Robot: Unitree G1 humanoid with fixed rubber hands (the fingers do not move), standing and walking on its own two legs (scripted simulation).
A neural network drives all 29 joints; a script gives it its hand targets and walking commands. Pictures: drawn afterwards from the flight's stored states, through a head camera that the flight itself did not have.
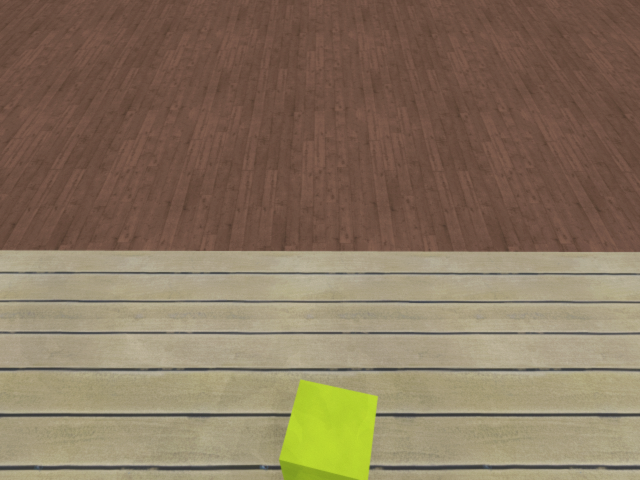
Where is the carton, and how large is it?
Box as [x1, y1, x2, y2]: [279, 379, 377, 479]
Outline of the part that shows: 300,379 279,458 284,479 367,479 377,396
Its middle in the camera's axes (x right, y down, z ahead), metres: +0.02 +0.54 +1.05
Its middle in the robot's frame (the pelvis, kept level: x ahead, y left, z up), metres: +0.39 -0.02 -0.66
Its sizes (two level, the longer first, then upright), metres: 0.210 0.200 0.250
